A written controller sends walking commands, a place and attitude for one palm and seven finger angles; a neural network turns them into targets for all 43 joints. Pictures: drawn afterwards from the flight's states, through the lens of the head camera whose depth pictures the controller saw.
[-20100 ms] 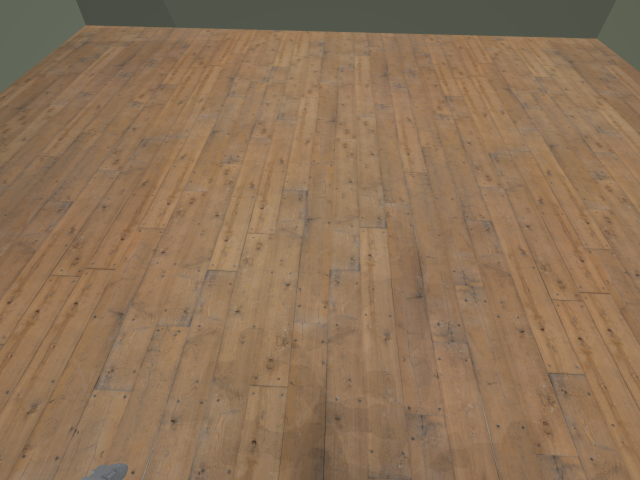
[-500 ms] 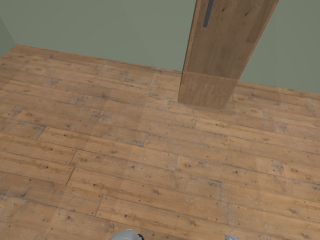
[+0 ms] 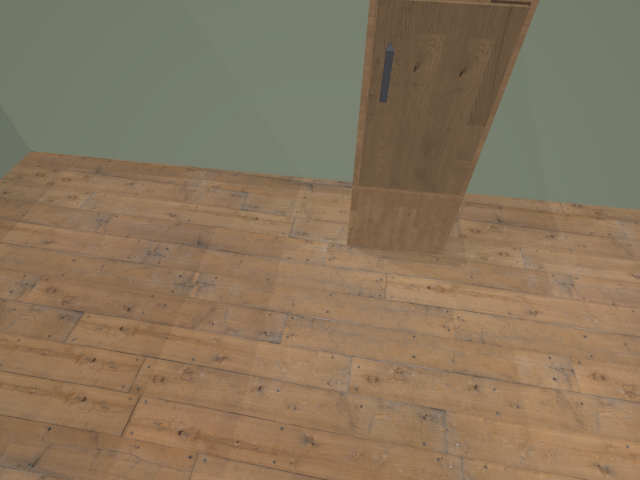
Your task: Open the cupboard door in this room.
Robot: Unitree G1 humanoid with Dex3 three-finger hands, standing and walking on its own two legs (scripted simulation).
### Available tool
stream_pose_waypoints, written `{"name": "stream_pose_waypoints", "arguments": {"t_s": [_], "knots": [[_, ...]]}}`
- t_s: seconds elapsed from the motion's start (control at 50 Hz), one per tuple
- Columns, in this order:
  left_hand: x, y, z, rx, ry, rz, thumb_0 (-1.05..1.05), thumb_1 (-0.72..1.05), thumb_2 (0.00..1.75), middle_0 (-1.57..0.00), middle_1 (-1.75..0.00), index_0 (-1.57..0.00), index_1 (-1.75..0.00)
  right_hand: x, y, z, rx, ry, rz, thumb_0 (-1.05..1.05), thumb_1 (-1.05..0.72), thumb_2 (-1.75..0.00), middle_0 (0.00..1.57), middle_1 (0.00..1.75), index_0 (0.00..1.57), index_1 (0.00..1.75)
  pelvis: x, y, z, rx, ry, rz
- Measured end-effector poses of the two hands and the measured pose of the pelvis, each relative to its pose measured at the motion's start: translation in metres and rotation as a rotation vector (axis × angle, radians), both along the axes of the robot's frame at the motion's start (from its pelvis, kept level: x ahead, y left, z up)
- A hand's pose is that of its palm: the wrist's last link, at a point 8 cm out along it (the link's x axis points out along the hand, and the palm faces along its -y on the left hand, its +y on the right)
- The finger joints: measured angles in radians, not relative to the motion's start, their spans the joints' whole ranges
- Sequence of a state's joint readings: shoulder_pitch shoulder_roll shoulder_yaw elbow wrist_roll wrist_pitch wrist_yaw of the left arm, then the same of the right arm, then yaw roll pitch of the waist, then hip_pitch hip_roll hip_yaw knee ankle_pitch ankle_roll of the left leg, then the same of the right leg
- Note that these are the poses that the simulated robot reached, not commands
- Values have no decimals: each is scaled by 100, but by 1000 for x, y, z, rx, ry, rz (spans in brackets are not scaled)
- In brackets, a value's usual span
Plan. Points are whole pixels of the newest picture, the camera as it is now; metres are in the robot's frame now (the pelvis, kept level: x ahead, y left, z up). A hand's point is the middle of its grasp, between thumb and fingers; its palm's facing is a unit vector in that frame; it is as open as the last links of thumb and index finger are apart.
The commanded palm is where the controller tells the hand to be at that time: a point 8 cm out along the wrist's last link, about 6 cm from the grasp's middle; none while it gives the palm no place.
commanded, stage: stand and wait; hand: left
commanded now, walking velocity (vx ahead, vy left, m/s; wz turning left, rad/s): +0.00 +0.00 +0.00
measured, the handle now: (386, 73) +1.10 -0.13 +0.00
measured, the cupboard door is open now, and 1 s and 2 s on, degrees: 0 0 0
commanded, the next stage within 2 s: look at it before walking up in 0.56 s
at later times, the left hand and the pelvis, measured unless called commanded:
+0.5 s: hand out of the picture +0.01 +0.13 -0.18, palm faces +0.05 -0.98 -0.18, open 7.4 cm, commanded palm none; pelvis +0.03 -0.03 +0.00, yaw +1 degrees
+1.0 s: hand out of the picture +0.03 +0.17 -0.17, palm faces +0.03 -0.97 -0.23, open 7.4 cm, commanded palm none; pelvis +0.02 -0.02 +0.00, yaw +1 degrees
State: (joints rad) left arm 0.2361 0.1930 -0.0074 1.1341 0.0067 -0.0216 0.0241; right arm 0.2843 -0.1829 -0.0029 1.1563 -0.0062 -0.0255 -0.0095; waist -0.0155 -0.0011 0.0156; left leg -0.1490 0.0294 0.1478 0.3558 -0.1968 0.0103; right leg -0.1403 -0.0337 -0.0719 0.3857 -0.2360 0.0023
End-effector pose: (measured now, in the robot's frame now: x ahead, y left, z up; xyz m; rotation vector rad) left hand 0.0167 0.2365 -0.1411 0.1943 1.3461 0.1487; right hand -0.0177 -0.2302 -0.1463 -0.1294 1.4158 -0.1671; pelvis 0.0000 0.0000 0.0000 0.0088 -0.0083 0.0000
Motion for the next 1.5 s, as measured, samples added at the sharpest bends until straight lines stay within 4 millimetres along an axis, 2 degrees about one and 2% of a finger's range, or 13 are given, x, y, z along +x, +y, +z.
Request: {"name": "stream_pose_waypoints", "arguments": {"t_s": [0.3,0.4,0.52,0.78,0.94,1.1,1.34,1.42,1.5], "knots": [[-15,-45,-6,-45,70,57,0,91,90,-20,-30,-20,-30,53,-15,-2,-1,-50,40,0,-92,-90,20,30,20,30,22,-21,-1,0,-3,10],[-16,-52,-7,-51,76,64,0,91,90,-20,-30,-20,-30,60,-20,-2,-4,-56,45,0,-92,-90,20,30,20,30,25,-26,-1,0,-4,12],[-15,-54,-7,-47,72,68,0,91,90,-20,-30,-20,-30,58,-23,-2,-4,-45,45,0,-92,-90,20,30,20,30,26,-29,-2,-1,-6,15],[-6,-42,-4,-19,44,59,0,91,90,-20,-30,-20,-30,42,-25,-3,-3,-13,36,0,-91,-90,20,30,20,30,23,-30,-1,-2,-15,16],[1,-29,-2,-4,26,44,0,91,90,-20,-30,-20,-30,39,-30,0,-22,-15,38,0,-91,-90,20,30,20,30,18,-26,-1,-3,-16,13],[12,-11,1,17,-6,26,0,91,90,-20,-30,-20,-30,49,-41,6,-57,-51,55,0,-91,-90,20,30,20,30,15,-22,0,-4,-18,12],[38,26,12,79,-69,-5,0,91,90,-20,-30,-20,-30,86,-61,20,-129,-153,94,0,-91,-90,20,30,20,30,10,-14,1,-6,-17,-5],[42,28,10,84,-53,-31,0,91,90,-20,-30,-20,-30,90,-57,19,-131,-190,66,0,-91,-90,20,30,20,30,5,-11,-2,-3,-13,-45],[45,21,4,73,-29,-72,0,91,90,-20,-30,-20,-30,81,-50,9,-104,-206,26,0,-91,-90,20,30,20,30,-2,-12,-8,15,-9,-91]]}}
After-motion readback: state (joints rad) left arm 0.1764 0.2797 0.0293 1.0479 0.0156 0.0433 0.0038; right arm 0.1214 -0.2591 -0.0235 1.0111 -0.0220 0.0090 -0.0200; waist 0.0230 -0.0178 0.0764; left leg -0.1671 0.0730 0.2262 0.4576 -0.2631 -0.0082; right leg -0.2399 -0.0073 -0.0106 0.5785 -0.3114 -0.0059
